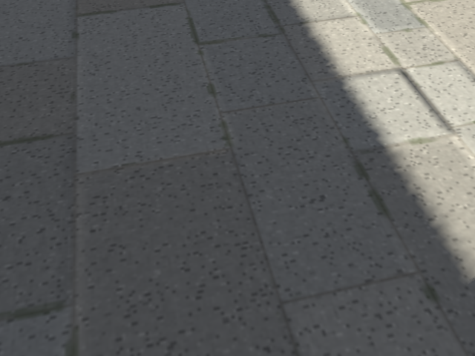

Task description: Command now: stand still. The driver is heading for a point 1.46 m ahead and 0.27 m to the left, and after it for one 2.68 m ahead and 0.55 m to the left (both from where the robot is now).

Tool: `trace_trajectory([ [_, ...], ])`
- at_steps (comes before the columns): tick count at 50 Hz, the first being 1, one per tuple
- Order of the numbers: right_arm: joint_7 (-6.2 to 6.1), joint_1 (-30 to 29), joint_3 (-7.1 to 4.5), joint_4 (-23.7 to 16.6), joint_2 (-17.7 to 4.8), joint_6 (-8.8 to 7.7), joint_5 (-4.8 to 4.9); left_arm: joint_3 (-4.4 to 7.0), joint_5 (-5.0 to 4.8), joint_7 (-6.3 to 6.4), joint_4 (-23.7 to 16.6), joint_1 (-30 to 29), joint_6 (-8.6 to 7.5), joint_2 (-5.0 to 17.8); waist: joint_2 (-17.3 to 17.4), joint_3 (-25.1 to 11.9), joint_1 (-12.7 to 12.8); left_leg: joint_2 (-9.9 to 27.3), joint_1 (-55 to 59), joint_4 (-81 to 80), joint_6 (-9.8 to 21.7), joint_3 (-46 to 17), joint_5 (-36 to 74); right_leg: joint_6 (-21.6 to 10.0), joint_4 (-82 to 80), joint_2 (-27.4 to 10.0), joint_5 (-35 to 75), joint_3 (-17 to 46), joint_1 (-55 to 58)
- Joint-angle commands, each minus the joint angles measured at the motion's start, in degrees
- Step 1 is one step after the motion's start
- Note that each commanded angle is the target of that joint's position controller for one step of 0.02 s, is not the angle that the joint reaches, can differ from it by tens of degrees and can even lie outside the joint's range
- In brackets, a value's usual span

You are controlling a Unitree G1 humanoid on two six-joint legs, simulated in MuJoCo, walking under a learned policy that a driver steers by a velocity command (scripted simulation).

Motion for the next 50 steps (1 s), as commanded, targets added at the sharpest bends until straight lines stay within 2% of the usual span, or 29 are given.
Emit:
trace_trajectory([
  [1, -0.33, -1.7, -1.08, -1.4, -6.1, -0.48, 0.01, 0.98, 0.02, 0.20, -0.5, 2.7, -0.49, 5.9, -0.6, -1.6, 0.0, 2.6, 9.4, -2.7, 2.4, -3.0, 10.3, -0.8, -6.7, -2.5, 10.5, 1.8, -9.7],
  [20, -0.78, 0.8, -0.57, 3.3, -5.0, -0.18, 0.08, -0.05, -0.04, 0.47, 3.6, 6.6, -0.93, 4.0, -0.4, 0.0, -0.3, 2.2, 8.5, -4.1, 2.4, -3.2, 6.3, -0.7, -7.9, -1.9, 7.0, 0.5, -11.1],
  [50, -1.12, 3.9, -0.08, 4.5, -3.7, -0.06, 0.27, -0.43, -0.23, 0.66, 5.0, 11.9, -1.32, 2.0, -0.5, 0.6, -0.3, 1.9, 8.0, -3.7, 2.7, -3.4, 7.3, -0.6, -7.8, -1.8, 7.4, -0.3, -11.5],
])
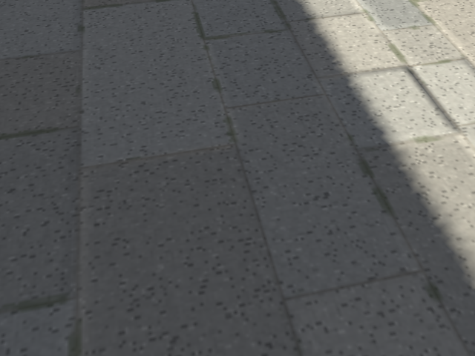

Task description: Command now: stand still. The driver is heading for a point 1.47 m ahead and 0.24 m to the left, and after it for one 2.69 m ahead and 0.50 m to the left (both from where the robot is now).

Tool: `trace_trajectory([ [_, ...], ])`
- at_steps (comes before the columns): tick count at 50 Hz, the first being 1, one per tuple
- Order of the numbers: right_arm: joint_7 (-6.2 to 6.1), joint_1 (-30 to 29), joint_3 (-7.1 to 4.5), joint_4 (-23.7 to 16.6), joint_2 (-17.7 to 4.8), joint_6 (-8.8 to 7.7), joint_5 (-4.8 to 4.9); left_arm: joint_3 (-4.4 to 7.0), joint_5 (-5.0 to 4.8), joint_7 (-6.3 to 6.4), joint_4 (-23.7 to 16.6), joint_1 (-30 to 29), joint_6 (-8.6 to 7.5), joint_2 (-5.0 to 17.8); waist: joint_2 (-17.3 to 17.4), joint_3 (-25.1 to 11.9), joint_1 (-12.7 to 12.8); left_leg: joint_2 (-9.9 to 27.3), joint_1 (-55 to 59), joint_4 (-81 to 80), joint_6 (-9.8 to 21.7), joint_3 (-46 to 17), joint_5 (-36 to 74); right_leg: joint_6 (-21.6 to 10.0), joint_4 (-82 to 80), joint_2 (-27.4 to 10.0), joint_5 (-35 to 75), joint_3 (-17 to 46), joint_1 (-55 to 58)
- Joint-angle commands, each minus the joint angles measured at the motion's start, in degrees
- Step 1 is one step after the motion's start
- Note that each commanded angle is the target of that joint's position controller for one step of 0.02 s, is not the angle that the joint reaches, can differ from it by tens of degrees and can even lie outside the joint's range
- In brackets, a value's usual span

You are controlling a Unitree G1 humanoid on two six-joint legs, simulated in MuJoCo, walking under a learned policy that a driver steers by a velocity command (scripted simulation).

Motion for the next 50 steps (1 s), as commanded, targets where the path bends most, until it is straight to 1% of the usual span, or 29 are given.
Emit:
trace_trajectory([
  [1, -0.18, 0.7, -0.83, -1.6, -5.7, -0.37, 0.01, 0.78, -0.02, 0.14, -0.3, 5.9, -0.21, 4.8, -0.6, 0.8, 0.0, 2.2, 9.0, -3.1, 2.6, -2.3, 6.4, -0.8, -6.7, -1.5, 6.6, 1.0, -11.0],
  [31, -0.38, 2.5, -0.79, -1.6, -4.9, -0.47, 0.14, 0.98, -0.12, 0.12, -0.7, 8.4, -0.46, 3.7, -0.8, 1.4, 0.0, 2.2, 8.9, -2.5, 2.4, -2.2, 7.2, -1.0, -6.6, -1.6, 6.9, 0.9, -11.3],
  [32, -0.36, 3.5, -0.61, -1.0, -4.2, -0.44, 0.09, 0.89, -0.15, 0.16, -0.1, 9.6, -0.39, 3.2, -1.0, 0.2, 0.1, 1.5, 9.4, -2.5, 2.3, -1.4, 1.0, -1.3, -7.3, -1.3, 1.3, 0.6, -10.8],
  [33, -0.36, 3.8, -0.70, -0.8, -4.3, -0.40, 0.27, 1.12, -0.38, 0.28, 0.0, 9.9, -0.24, 3.8, -1.8, 1.3, 0.1, 0.1, 8.1, -1.4, 2.3, -0.1, -7.7, -2.2, -7.9, -1.2, -6.5, 1.2, -11.8],
  [34, -0.34, 3.9, -0.98, -0.8, -4.8, -0.56, 0.53, 1.59, -0.65, 0.48, -0.7, 9.1, -0.16, 5.3, -3.2, 3.1, 0.3, -1.4, 5.1, 0.6, 2.4, 1.4, -17.2, -3.9, -8.5, -2.0, -14.6, 2.8, -12.8],
  [35, -0.19, 2.9, -1.08, -1.4, -4.9, -1.08, 0.60, 1.92, -0.93, 0.66, -1.5, 9.1, -0.28, 6.3, -4.2, 5.3, 0.9, -2.0, 0.9, 2.7, 2.5, 2.1, -22.3, -5.9, -10.1, -4.0, -21.5, 5.9, -13.4],
  [36, 0.17, 0.7, -0.98, -2.5, -4.4, -2.05, 0.81, 2.34, -1.33, 0.74, -1.7, 10.7, -0.69, 7.7, -6.1, 7.3, 2.2, -2.1, -3.7, 6.2, 2.5, 2.9, -21.6, -8.3, -13.2, -7.7, -25.9, 11.2, -12.0],
  [37, 0.73, -1.5, -0.70, -3.6, -3.2, -3.30, 1.22, 3.10, -1.75, 0.70, -2.0, 11.1, -1.30, 10.0, -9.4, 9.5, 2.9, -2.1, -8.7, 11.4, 2.2, 4.9, -15.5, -11.1, -17.2, -13.2, -27.2, 18.3, -9.5],
  [38, 1.28, -3.1, -0.55, -4.6, -3.0, -4.44, 1.30, 3.76, -1.90, 0.63, -2.5, 9.6, -1.90, 11.6, -10.9, 11.9, 2.9, 0.6, -12.5, 15.4, 2.6, 3.8, -12.1, -13.3, -18.7, -17.9, -24.4, 23.3, -8.5],
  [39, 1.80, -3.4, -0.61, -5.2, -3.3, -5.43, 1.42, 3.75, -1.63, 0.47, -3.0, 8.9, -2.44, 10.9, -10.2, 12.6, 2.5, 2.3, -15.5, 16.7, 3.3, 3.0, -13.0, -14.0, -18.3, -19.4, -19.0, 24.1, -6.3],
  [40, 2.24, -3.1, -0.67, -5.5, -3.5, -6.21, 1.71, 3.65, -1.56, 0.17, -3.3, 8.3, -2.77, 10.1, -9.6, 12.5, 1.9, 3.0, -16.3, 15.0, 3.9, 3.0, -15.1, -13.4, -17.0, -18.9, -13.4, 22.3, -4.0],
  [41, 2.61, -1.5, -0.79, -5.4, -3.5, -6.82, 2.08, 3.58, -1.81, -0.19, -3.7, 7.4, -2.79, 9.7, -9.0, 11.6, 0.6, 2.9, -12.6, 9.8, 4.4, 3.9, -14.9, -11.9, -15.1, -17.3, -9.1, 19.1, -3.8],
  [42, 2.86, 2.9, -1.14, -3.8, -3.5, -7.16, 2.30, 3.49, -2.09, -0.49, -4.3, 5.5, -2.56, 9.6, -8.1, 9.9, -1.8, 1.1, -2.9, 3.0, 4.4, 6.1, -11.1, -9.9, -12.4, -14.3, -5.5, 14.4, -7.4],
  [43, 2.90, 9.0, -2.17, -1.3, -4.7, -7.12, 2.07, 3.43, -1.86, -0.71, -5.0, 4.6, -2.56, 9.9, -7.1, 6.5, -4.0, -2.0, 8.9, 1.0, 4.0, 7.5, -6.3, -8.4, -7.6, -10.9, 3.7, 10.6, -11.7],
  [44, 2.92, 17.4, -3.48, 0.9, -7.3, -7.05, 1.79, 3.18, -1.69, -0.87, -6.1, 2.2, -2.95, 9.6, -2.8, 2.4, -7.9, 1.2, 19.2, -1.8, 5.5, 0.7, -5.2, -6.2, 4.6, -6.9, 14.6, 5.7, -16.7],
  [45, 2.86, 26.3, -5.26, 1.9, -14.1, -7.05, 1.78, 2.07, -1.51, -0.88, -8.4, 1.8, -3.79, 5.3, 13.6, -2.6, -9.9, 14.5, 29.9, -12.0, 12.8, -23.4, -12.7, -1.4, 26.7, 1.3, 9.3, -2.9, -29.0],
  [46, 3.26, 27.6, -3.87, 2.1, -11.6, -7.59, 0.54, 1.82, -2.28, -0.93, -9.4, 1.3, -4.96, 4.2, 15.6, -5.2, -8.6, 23.0, 30.3, -20.4, 17.6, -42.8, -16.3, -1.7, 42.0, 3.1, -9.0, 3.4, -35.5],
  [47, 3.20, 20.6, -2.47, 0.3, -8.3, -8.18, 0.33, 2.33, -3.46, -1.40, -10.1, 0.2, -5.55, 6.1, 8.5, 0.3, -5.0, 23.9, 25.2, -19.7, 16.4, -38.4, -18.1, -3.8, 48.6, -1.1, -6.5, 6.5, -39.8],
  [48, 3.39, 15.2, -1.64, -1.7, -6.1, -8.34, 0.30, 2.43, -3.46, -1.84, -10.1, -1.0, -5.81, 6.6, 4.6, 2.4, -3.3, 20.9, 21.1, -19.8, 14.3, -29.5, -16.7, -5.3, 48.8, -4.2, -0.9, 5.8, -39.6],
  [49, 3.66, 12.3, -1.14, -2.7, -5.7, -8.22, 0.20, 2.82, -2.87, -1.88, -10.0, -1.6, -5.95, 6.7, 2.2, 3.8, -1.8, 18.4, 18.1, -20.8, 12.5, -22.6, -12.3, -5.7, 45.3, -6.3, 4.0, 4.7, -39.0],
  [50, 3.74, 11.5, -0.60, -3.1, -4.8, -8.02, -0.02, 3.61, -2.19, -1.86, -10.0, -2.2, -5.68, 8.0, 2.2, 4.0, -1.0, 15.7, 16.2, -21.3, 10.8, -16.7, -6.4, -5.6, 41.9, -7.9, 6.9, 3.8, -36.7],
])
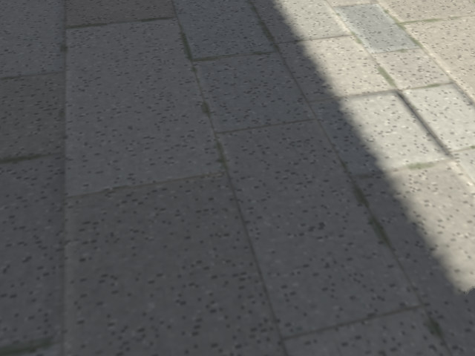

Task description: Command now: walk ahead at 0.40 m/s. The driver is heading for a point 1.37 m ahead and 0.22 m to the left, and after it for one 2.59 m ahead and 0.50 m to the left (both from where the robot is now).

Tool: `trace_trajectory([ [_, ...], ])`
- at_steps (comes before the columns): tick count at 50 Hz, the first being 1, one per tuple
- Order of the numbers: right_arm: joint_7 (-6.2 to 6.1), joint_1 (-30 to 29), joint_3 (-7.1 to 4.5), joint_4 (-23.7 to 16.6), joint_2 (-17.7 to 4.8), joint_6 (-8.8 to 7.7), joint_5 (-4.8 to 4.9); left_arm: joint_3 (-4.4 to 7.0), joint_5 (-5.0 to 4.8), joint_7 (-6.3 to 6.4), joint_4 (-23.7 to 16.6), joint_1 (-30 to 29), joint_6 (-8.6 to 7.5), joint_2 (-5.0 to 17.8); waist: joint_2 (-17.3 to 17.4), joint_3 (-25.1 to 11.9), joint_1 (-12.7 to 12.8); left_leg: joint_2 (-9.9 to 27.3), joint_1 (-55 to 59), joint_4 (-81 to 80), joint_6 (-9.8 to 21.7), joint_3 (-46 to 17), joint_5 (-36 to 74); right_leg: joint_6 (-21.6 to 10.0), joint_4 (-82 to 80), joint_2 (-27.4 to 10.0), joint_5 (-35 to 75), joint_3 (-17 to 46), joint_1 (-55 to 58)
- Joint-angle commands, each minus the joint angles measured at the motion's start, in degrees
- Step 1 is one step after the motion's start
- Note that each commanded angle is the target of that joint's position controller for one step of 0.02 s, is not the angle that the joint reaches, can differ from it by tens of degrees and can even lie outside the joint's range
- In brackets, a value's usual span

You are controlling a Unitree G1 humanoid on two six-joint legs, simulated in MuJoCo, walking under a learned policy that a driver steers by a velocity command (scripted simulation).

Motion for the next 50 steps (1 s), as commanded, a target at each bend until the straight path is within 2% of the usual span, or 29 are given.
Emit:
trace_trajectory([
  [1, 0.19, 2.3, 0.68, -1.7, -3.6, 0.08, -0.69, 1.74, 0.56, -0.51, -4.4, -2.8, -1.11, 4.9, 5.2, 5.9, 0.6, 14.8, 7.8, -19.5, 6.8, -17.8, 4.3, -1.0, 0.1, -6.5, 7.9, 1.5, -18.2],
  [4, -0.86, 6.7, 0.73, -0.9, -5.7, 0.66, -0.83, 1.57, 0.93, -0.89, -5.7, -6.6, 0.03, 2.7, 4.9, 6.4, 0.3, 13.7, 7.7, -20.5, 7.6, -12.6, 14.1, 1.7, -5.3, -6.9, 11.5, -1.1, -20.5],
  [8, -2.16, 5.4, 0.79, -2.5, -8.1, 1.91, -1.58, 0.27, 1.39, -0.98, -10.1, -17.6, -0.14, 0.8, 5.3, 7.8, -0.9, 11.1, 2.1, -18.4, 6.3, -5.2, 33.1, 3.9, -24.6, -3.6, 18.9, -4.6, -14.5],
  [10, -2.29, 7.9, 0.58, -1.9, -8.9, 2.25, -1.09, 0.09, 1.30, -1.43, -10.9, -20.3, 0.03, 1.4, 6.7, 6.2, -1.9, 11.3, 2.3, -16.5, 5.9, -4.3, 35.3, 4.0, -29.3, -1.4, 21.9, -5.8, -9.5],
  [12, -2.36, 7.8, 0.54, -1.5, -8.7, 2.47, -0.41, 0.23, 1.11, -1.84, -11.5, -20.8, 0.24, 2.6, 7.6, 5.3, -0.8, 12.8, 5.3, -13.8, 5.2, -4.7, 37.6, 2.5, -32.7, -1.0, 22.9, -4.0, -7.4],
  [14, -2.55, 5.4, 0.23, -1.9, -9.0, 2.72, -0.31, 1.16, 1.69, -2.04, -10.5, -16.7, 0.00, 5.5, 8.3, 2.3, 2.4, 13.7, 9.0, -8.2, 3.5, -5.3, 42.6, 0.4, -35.4, 0.4, 21.9, -3.1, -2.6],
  [15, -2.60, 3.9, 0.14, -2.3, -9.1, 2.96, -0.23, 1.97, 2.11, -2.01, -8.6, -11.3, -0.28, 7.0, 7.7, -0.8, 5.4, 12.5, 9.7, -2.3, 2.4, -4.7, 45.3, -0.9, -37.9, 1.9, 24.0, -3.9, 3.8],
  [16, -2.38, 4.8, 0.33, -2.4, -8.5, 3.08, -0.45, 2.84, 2.54, -1.84, -6.6, -5.9, -0.53, 9.2, 5.4, -4.4, 7.6, 9.2, 8.1, 6.5, 0.4, -3.3, 42.5, -2.0, -40.6, 1.2, 33.4, -3.6, 12.4],
  [17, -2.14, 8.8, 1.20, -3.1, -5.9, 2.86, -2.13, 3.43, 3.78, -1.56, -5.5, -0.4, -0.43, 13.3, -2.7, -12.5, 6.7, 4.9, -3.7, 21.7, -2.0, -1.7, 20.4, -5.9, -34.6, -9.6, 58.0, 6.7, 29.7],
  [18, -1.64, 17.8, 3.11, -1.2, 0.7, 2.62, -1.34, 2.63, 4.28, -1.74, -5.0, 0.6, 0.16, 13.1, -15.0, -23.2, 2.9, -2.3, -14.5, 40.8, -4.7, -4.0, -22.4, -17.2, -37.6, -23.8, 66.5, 25.0, 41.2],
  [19, -1.32, 16.6, 1.92, 0.0, -3.8, 2.58, -0.10, 1.78, 3.17, -2.13, -5.5, -0.9, 0.59, 9.3, -8.2, -24.3, 3.9, -0.7, -13.9, 46.3, -5.0, -11.5, -22.8, -16.7, -42.6, -21.2, 51.9, 27.9, 34.9],
  [20, -1.46, 9.9, 1.29, -2.1, -5.8, 2.99, 0.87, 1.28, 2.13, -2.05, -6.8, -8.2, 0.75, 8.1, -5.2, -14.2, 2.8, 1.9, -18.4, 46.8, -5.2, -8.8, -19.9, -13.7, -45.1, -18.9, 40.5, 21.0, 26.3],
  [21, -2.12, 5.5, 1.07, -3.0, -5.8, 3.65, 0.50, 0.48, 2.18, -1.87, -7.6, -13.2, 0.85, 6.1, -0.8, -9.0, 1.8, 4.2, -18.3, 44.1, -5.5, -7.6, -16.1, -11.2, -47.7, -16.1, 33.2, 16.7, 18.2],
  [22, -2.87, 3.9, 0.59, -3.2, -5.8, 4.58, -0.05, -0.08, 2.68, -1.78, -7.9, -16.1, 0.83, 4.9, -0.1, -5.7, 0.6, 5.9, -15.7, 40.1, -5.7, -7.6, -13.3, -9.7, -49.8, -14.1, 29.0, 12.8, 10.6],
  [24, -3.66, 5.3, 0.67, -2.9, -4.0, 6.07, -0.57, 0.02, 4.03, -1.73, -7.0, -17.8, 1.06, 5.3, -3.3, -3.8, -1.7, 6.3, -7.9, 30.9, -5.5, -6.0, -10.6, -8.1, -52.3, -10.5, 23.8, 7.6, 1.3],
  [26, -4.28, 5.8, 0.83, -2.6, -3.1, 6.54, -0.69, 0.22, 4.45, -1.27, -6.1, -16.1, 1.17, 5.9, -4.5, -5.1, -1.7, 5.7, -5.0, 22.8, -5.2, -4.6, -10.5, -9.1, -53.9, -9.7, 16.6, 6.5, 0.2],
  [28, -4.13, 3.8, 0.31, -3.3, -5.3, 6.60, -0.78, 1.76, 2.62, -0.66, -6.1, -14.6, 1.75, 10.5, -6.5, -6.0, -0.6, 4.3, -5.0, 19.9, -4.1, -2.4, -7.7, -9.8, -58.4, -11.2, -4.3, 10.6, 0.8],
  [29, -3.92, 3.0, -0.19, -3.7, -6.7, 6.45, -0.80, 2.24, 1.91, -0.26, -6.3, -14.6, 2.02, 11.7, -7.2, -5.3, -0.8, 4.3, -5.2, 19.6, -3.2, -2.0, -6.6, -9.6, -60.4, -12.4, -10.8, 12.6, 0.0],
  [30, -3.68, 2.2, -0.45, -3.8, -7.1, 6.16, -0.81, 2.35, 1.52, 0.10, -6.5, -15.1, 2.14, 11.5, -6.8, -3.9, -1.2, 4.5, -5.0, 18.7, -2.2, -1.8, -5.8, -9.1, -61.8, -13.0, -13.8, 13.5, -1.4],
  [32, -3.23, 2.1, -0.49, -3.0, -5.8, 5.34, -1.01, 2.44, 0.81, 0.44, -6.8, -15.9, 2.21, 10.5, -5.2, -1.8, -2.3, 4.5, -2.7, 14.2, -0.3, -1.0, -3.8, -7.8, -62.4, -12.5, -14.8, 12.5, -3.5],
  [35, -2.84, 6.8, -0.60, 0.0, -4.0, 4.42, -1.39, 2.28, -0.14, 0.62, -7.4, -17.6, 2.71, 8.6, -2.3, 0.0, -5.3, 2.9, 4.7, 0.9, 2.7, 1.1, -1.5, -4.3, -57.4, -8.1, -15.4, 6.9, -6.5],
  [36, -2.86, 10.2, -0.81, 1.1, -5.0, 4.10, -1.54, 1.69, -0.08, 0.50, -8.4, -19.3, 2.75, 6.2, 2.8, 1.1, -6.3, 7.1, 7.3, -6.5, 4.7, -5.2, -7.2, -2.1, -48.6, -4.7, -13.1, 3.2, -10.1],
  [37, -3.07, 13.6, -1.01, 1.2, -6.9, 3.59, -0.97, 0.67, 0.42, -0.03, -9.3, -19.9, 2.65, 2.0, 13.6, -0.1, -5.8, 17.9, 12.2, -14.3, 7.1, -20.4, -16.4, 0.6, -28.4, 1.2, -8.5, -4.1, -17.3],
  [38, -2.84, 11.0, -2.65, 0.2, -14.0, 2.98, -1.18, 1.14, 0.46, -0.21, -10.4, -19.1, 1.85, 3.4, 19.6, 5.6, -3.9, 25.7, 8.5, -22.2, 12.4, -36.9, -30.7, 0.0, -20.8, 3.0, -5.8, -2.8, -27.6],
  [39, -3.09, 6.0, -2.30, -1.7, -12.2, 1.68, -1.59, 1.73, 0.21, -0.46, -9.8, -18.9, 0.97, 6.5, 14.6, 8.1, -1.6, 25.4, 6.0, -23.1, 11.5, -36.7, -29.0, -0.7, -15.3, 0.0, -0.8, 1.4, -29.0],
  [40, -2.97, 3.0, -1.76, -2.7, -9.7, 0.74, -1.25, 2.21, 0.42, -0.83, -8.8, -17.3, 0.71, 7.8, 11.7, 7.4, 0.3, 22.8, 7.3, -22.3, 9.0, -31.5, -22.3, -0.5, -14.0, -0.8, 4.3, 2.5, -29.9],
  [42, -2.32, 2.7, -1.52, -3.5, -8.3, 0.29, -0.25, 2.55, 1.64, -0.82, -7.6, -17.4, 0.70, 7.6, 8.0, 4.9, 0.4, 19.4, 9.0, -21.9, 6.0, -22.6, -12.0, 0.8, -14.5, -2.1, 9.5, 1.0, -28.1],
  [45, -2.35, 7.6, -0.96, -2.4, -6.5, 0.30, -0.62, 2.10, 1.73, -1.18, -7.6, -20.1, 0.84, 4.5, 7.6, 3.4, -1.0, 16.4, 9.3, -21.6, 5.5, -14.8, -0.4, 2.7, -16.9, -2.7, 16.3, -1.4, -24.9],
  [50, -2.66, 10.7, -1.38, -2.6, -8.8, 1.02, -0.64, 0.84, 0.80, -1.99, -9.9, -28.1, 0.62, 2.6, 9.0, 5.6, -4.2, 15.1, 7.0, -21.3, 5.5, -8.7, 6.5, 4.1, -30.0, -1.8, 20.3, -4.5, -17.2],
])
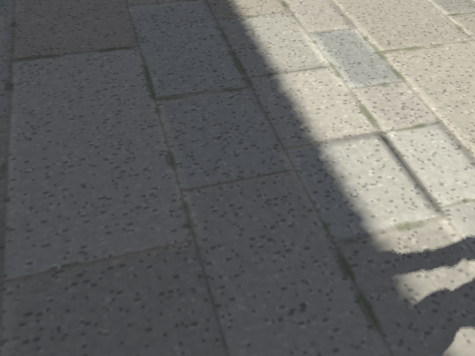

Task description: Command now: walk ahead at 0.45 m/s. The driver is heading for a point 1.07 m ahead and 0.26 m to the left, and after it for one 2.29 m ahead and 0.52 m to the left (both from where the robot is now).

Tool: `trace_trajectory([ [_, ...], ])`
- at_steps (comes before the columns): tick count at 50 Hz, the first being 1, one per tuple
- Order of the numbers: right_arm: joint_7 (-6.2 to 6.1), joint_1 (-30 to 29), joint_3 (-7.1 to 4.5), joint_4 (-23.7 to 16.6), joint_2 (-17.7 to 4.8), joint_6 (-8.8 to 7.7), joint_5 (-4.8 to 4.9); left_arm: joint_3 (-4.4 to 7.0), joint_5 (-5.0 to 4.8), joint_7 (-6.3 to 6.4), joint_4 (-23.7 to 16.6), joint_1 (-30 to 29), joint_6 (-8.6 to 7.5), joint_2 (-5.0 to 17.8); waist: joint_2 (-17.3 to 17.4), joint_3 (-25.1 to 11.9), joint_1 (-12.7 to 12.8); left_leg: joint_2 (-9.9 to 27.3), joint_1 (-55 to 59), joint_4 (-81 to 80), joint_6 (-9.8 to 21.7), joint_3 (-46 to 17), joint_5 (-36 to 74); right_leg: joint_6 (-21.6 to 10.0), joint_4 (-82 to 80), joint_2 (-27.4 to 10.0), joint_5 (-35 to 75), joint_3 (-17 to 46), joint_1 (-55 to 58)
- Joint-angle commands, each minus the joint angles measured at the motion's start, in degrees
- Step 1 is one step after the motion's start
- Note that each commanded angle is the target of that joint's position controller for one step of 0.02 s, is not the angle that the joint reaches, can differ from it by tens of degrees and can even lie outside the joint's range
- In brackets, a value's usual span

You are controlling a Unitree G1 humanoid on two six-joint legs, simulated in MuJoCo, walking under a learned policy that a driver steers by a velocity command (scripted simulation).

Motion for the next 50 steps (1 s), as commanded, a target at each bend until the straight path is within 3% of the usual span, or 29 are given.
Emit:
trace_trajectory([
  [1, -0.25, 2.0, -1.86, -2.1, -10.3, -0.25, 0.30, -0.83, -0.52, -0.79, -5.7, -11.6, -1.16, 0.5, 8.9, 8.3, -1.2, 11.3, -2.3, -5.9, 8.4, -7.0, 3.9, 0.6, -6.5, 1.4, 1.3, -3.2, -1.8],
  [5, 0.03, 2.8, -2.69, -1.3, -11.1, 0.46, 1.31, -0.98, -0.79, -1.70, -7.1, -12.7, -1.57, 2.0, 10.3, 10.3, -0.6, 14.2, 0.8, -2.7, 8.3, -7.1, 6.7, -1.9, -11.8, 1.6, -4.0, -3.3, 2.1],
  [7, 0.06, 0.5, -3.17, -1.7, -11.9, 0.89, 1.44, 0.19, -0.56, -1.68, -5.7, -5.9, -1.78, 4.5, 10.9, 7.0, 4.1, 14.3, 0.7, 4.2, 7.1, -5.7, 20.6, -4.1, -13.5, 3.7, -6.0, -4.7, 12.2],
  [8, 0.07, -0.9, -2.91, -2.2, -11.0, 1.01, 1.33, 1.71, -0.70, -1.34, -2.6, 3.6, -1.79, 6.9, 9.4, 1.5, 8.7, 11.7, -1.7, 14.6, 5.6, -2.7, 30.8, -5.7, -14.1, 5.1, -5.4, -5.3, 24.3],
  [9, 0.14, -2.3, -2.24, -3.9, -9.5, 0.97, 0.61, 3.24, -0.38, -0.79, 0.1, 15.3, -1.80, 10.8, 4.6, -7.3, 13.5, 8.7, -12.7, 31.3, 3.3, 0.0, 25.3, -8.7, -12.3, -2.1, -6.2, 3.0, 42.5],
  [10, 0.48, 1.8, -0.13, -5.9, -2.0, -0.27, 0.42, 4.31, 0.57, -0.68, 1.9, 22.2, -1.25, 16.6, -12.9, -16.3, 12.2, -1.8, -35.0, 54.2, -0.8, 1.3, -4.0, -17.4, -19.9, -17.1, -18.3, 30.8, 61.4],
  [11, 0.79, 0.0, -0.75, -5.1, -4.4, -1.94, 1.87, 2.83, 0.79, -0.80, 1.8, 21.1, -1.39, 12.3, -12.3, -18.1, 12.4, -2.2, -40.9, 64.7, 0.2, -8.5, -17.7, -17.8, -26.6, -19.5, -21.9, 41.3, 59.2],
  [12, 0.94, -4.3, -1.74, -6.6, -7.8, -2.69, 3.24, 1.68, 0.76, -0.77, 0.8, 15.4, -1.70, 8.7, -9.7, -9.7, 11.2, 0.9, -45.4, 68.1, 1.8, -9.2, -14.6, -15.0, -26.3, -18.0, -18.9, 31.8, 52.2],
  [13, 0.58, -7.1, -2.00, -7.0, -8.6, -2.63, 3.20, 0.83, 0.72, -0.84, -0.4, 10.7, -1.93, 5.8, -5.2, -5.6, 9.3, 4.0, -43.6, 66.4, 2.6, -7.7, -9.4, -12.8, -26.9, -15.8, -14.1, 23.3, 44.0],
  [14, 0.02, -8.5, -2.45, -7.1, -8.1, -2.11, 2.50, 0.25, 1.06, -1.15, -0.6, 7.2, -2.28, 3.7, -2.5, -2.0, 7.5, 5.8, -40.8, 62.5, 2.9, -7.4, -5.1, -11.3, -28.9, -13.5, -10.5, 17.4, 36.3],
  [16, -0.25, -6.4, -2.75, -6.5, -5.5, -0.13, 2.11, -0.27, 1.76, -1.23, 0.5, 5.8, -2.83, 1.3, -4.7, 0.7, 4.6, 7.4, -34.9, 58.1, 3.6, -8.1, -0.9, -9.5, -31.9, -10.3, -5.7, 9.3, 28.8],
  [17, -0.16, -6.2, -2.69, -6.5, -4.3, 0.60, 2.26, -0.17, 1.86, -0.97, 1.3, 6.6, -3.00, 1.6, -4.4, 1.8, 4.0, 7.4, -34.8, 57.1, 3.7, -8.2, -0.1, -9.6, -32.8, -10.0, -2.7, 7.0, 27.3],
  [19, -0.05, -8.7, -2.99, -7.9, -4.6, 1.38, 2.10, 0.14, 2.14, -0.21, 2.3, 7.9, -3.29, 3.1, -2.9, 3.8, 3.5, 7.0, -37.8, 54.3, 3.3, -8.9, 3.5, -10.1, -34.3, -10.2, 1.9, 3.5, 26.6],
  [23, 1.07, -15.7, -2.95, -11.1, -4.9, 1.18, 1.39, 0.26, 2.44, 1.07, 2.7, 9.0, -3.24, 4.5, -1.2, 6.1, 4.2, 5.3, -41.2, 41.1, 2.5, -9.0, 15.0, -9.0, -35.6, -9.3, 6.6, -3.0, 28.3],
  [26, 2.36, -22.7, -2.08, -13.8, -4.1, 1.12, 1.10, 0.41, 1.92, 1.82, 3.0, 11.4, -3.02, 5.8, -0.2, 7.9, 6.4, 4.5, -39.8, 32.4, 2.7, -4.3, 19.9, -8.1, -36.9, -9.3, 7.3, -7.1, 29.9],
  [30, 4.02, -29.7, -1.31, -18.1, -3.6, 1.25, 1.24, 0.83, 1.11, 2.22, 4.2, 16.5, -1.48, 7.1, 0.8, 9.5, 8.7, 3.4, -43.7, 26.2, 3.9, -1.0, 16.1, -7.5, -32.6, -11.9, 14.1, -9.9, 40.7],
  [33, 5.17, -29.3, -2.08, -20.5, -5.7, 1.46, 1.44, 1.45, 0.78, 2.64, 3.0, 15.3, -0.18, 9.3, -2.2, 6.3, 6.4, -0.7, -36.3, 24.8, 6.2, 4.1, 7.8, -6.0, -23.9, -12.5, 37.5, -12.7, 44.3],
  [35, 5.31, -19.7, -4.09, -19.5, -9.8, 1.79, 1.77, 1.88, 0.76, 3.03, 1.9, 13.6, 0.70, 11.1, -4.8, -0.1, 0.5, -5.1, -22.1, 24.3, 9.0, 6.1, 3.5, -4.8, -8.7, -11.9, 50.9, -13.5, 42.7],
  [36, 4.54, -10.2, -6.10, -17.4, -13.6, 1.93, 1.81, 1.67, 0.51, 3.04, 1.1, 12.4, 0.68, 10.9, -3.3, -4.8, -4.6, -6.1, -6.8, 19.5, 11.4, 3.7, 7.1, -2.8, 4.9, -9.5, 44.1, -14.3, 35.1],
  [37, 3.02, -4.3, -7.36, -16.0, -18.9, 2.53, 1.64, 0.40, 2.26, 2.62, -0.6, 13.9, -0.21, 6.7, 8.1, -10.2, -3.8, 6.1, 10.3, 20.0, 15.3, -15.2, 9.2, -0.5, 24.6, -4.6, 5.9, -13.8, 17.9],
  [38, 3.30, -5.8, -7.07, -17.8, -20.9, 1.76, 1.00, -1.63, 1.30, 1.29, -3.6, 17.3, -2.75, 0.9, 16.1, -18.5, 1.4, 18.6, 25.4, 9.0, 27.5, -50.1, -0.3, 1.5, 41.7, 7.6, -32.1, -1.9, -2.6],
  [39, 3.37, -4.4, -5.67, -17.6, -15.8, 1.49, 0.35, -0.22, -0.86, 0.38, -5.2, 9.0, -5.11, 6.7, 8.0, -16.7, -2.5, 16.8, 24.5, 4.9, 23.4, -46.8, -0.8, -0.4, 43.0, 4.3, -29.1, 6.3, -8.9],
  [40, 3.23, -7.5, -5.00, -17.9, -13.2, 0.99, 0.49, -0.09, -1.91, 0.09, -6.5, 5.8, -5.92, 7.2, 5.8, -9.1, -1.3, 14.7, 17.3, 5.0, 20.7, -37.2, 2.6, -1.8, 39.1, 1.7, -24.0, 5.6, -11.0],
  [41, 3.34, -12.2, -4.44, -19.0, -11.7, 0.59, 0.79, -0.05, -0.99, 0.53, -5.8, 5.8, -5.89, 6.6, -0.6, -4.4, 2.1, 12.0, 7.4, 4.4, 18.7, -30.4, 8.4, -1.6, 33.5, -1.0, -20.3, 5.2, -7.6],
  [42, 3.19, -15.6, -3.92, -20.0, -10.2, 0.42, 0.69, 0.63, 0.13, 0.92, -5.3, 6.6, -5.16, 7.2, -1.0, -2.1, 4.2, 10.0, 0.1, 3.6, 17.4, -25.6, 12.9, -0.9, 28.7, -2.6, -18.4, 5.0, -3.4],
  [43, 2.92, -16.9, -3.56, -20.7, -9.7, 0.41, 0.24, 0.94, 0.54, 0.90, -5.3, 7.8, -4.13, 7.3, 0.0, -1.4, 5.8, 8.7, -4.8, 2.3, 17.0, -23.6, 14.7, -0.2, 26.6, -3.6, -17.3, 5.2, 0.3],
  [45, 2.32, -16.3, -3.75, -20.8, -11.0, 0.25, 0.59, 0.95, 1.51, 1.11, -6.3, 7.8, -2.72, 5.9, 1.0, -0.2, 6.8, 7.5, -10.2, 0.8, 17.3, -20.9, 18.0, 1.9, 21.3, -3.6, -15.6, 3.9, 2.2],
  [47, 1.44, -14.5, -4.24, -20.8, -12.9, 0.22, 0.65, 0.66, 2.18, 1.52, -8.2, 3.6, -2.13, 5.0, 2.1, 1.4, 5.9, 6.0, -13.1, 0.0, 16.9, -18.1, 19.1, 3.7, 14.0, -2.8, -9.9, 2.9, 1.2],
  [50, 0.71, -11.9, -4.41, -20.7, -13.4, 0.72, 1.00, 0.03, 2.02, 1.37, -10.3, -3.3, -2.33, 3.8, 4.3, 2.5, 3.2, 2.9, -14.7, 0.9, 14.0, -15.5, 14.1, 4.3, -0.5, 0.0, 1.8, 2.4, 3.1],
])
